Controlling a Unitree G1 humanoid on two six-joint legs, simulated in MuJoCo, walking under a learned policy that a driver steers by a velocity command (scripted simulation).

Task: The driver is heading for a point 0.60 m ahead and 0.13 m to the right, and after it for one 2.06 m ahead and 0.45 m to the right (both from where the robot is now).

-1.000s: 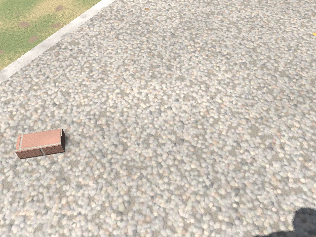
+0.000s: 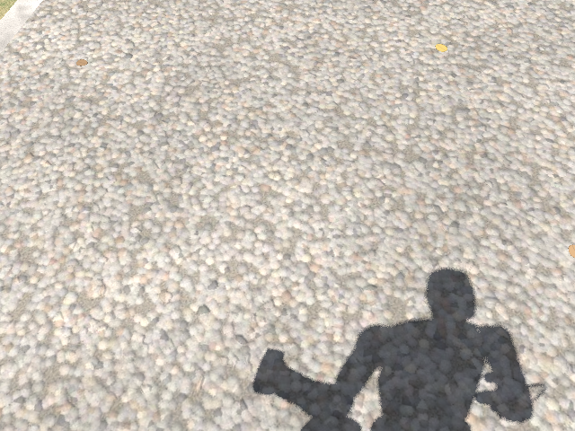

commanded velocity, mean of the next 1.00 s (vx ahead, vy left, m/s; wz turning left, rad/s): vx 0.25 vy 0.00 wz -0.58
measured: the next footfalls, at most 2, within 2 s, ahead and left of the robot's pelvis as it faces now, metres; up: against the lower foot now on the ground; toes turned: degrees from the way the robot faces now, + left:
left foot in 0.38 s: +0.17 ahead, +0.15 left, +0.00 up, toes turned -18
right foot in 0.82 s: +0.30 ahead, -0.19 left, +0.00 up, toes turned -31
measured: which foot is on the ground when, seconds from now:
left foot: up 0.00-0.36, down 0.38-0.82, up 0.84-1.00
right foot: down 0.00-0.38, up 0.40-0.80, down 0.82-1.00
